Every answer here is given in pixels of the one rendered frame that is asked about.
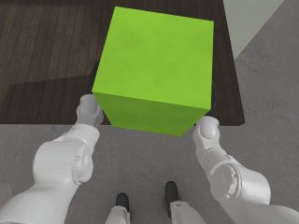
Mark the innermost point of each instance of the robot right hand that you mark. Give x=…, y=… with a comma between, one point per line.
x=213, y=107

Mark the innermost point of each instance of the carton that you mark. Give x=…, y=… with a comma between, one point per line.
x=155, y=72

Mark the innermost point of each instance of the robot left hand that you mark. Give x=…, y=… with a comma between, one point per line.
x=92, y=78

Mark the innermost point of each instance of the robot right foot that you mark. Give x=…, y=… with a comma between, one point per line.
x=171, y=195

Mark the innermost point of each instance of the left robot upper arm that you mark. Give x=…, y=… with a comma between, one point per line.
x=59, y=168

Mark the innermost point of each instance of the table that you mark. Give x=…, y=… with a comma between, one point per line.
x=48, y=49

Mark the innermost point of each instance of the right robot upper arm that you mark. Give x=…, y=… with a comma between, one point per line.
x=245, y=196

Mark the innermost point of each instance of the left robot thigh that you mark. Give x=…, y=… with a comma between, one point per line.
x=119, y=216

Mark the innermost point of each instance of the robot right forearm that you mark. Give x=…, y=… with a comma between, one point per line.
x=208, y=151

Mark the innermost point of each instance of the robot left forearm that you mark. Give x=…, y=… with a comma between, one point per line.
x=87, y=127

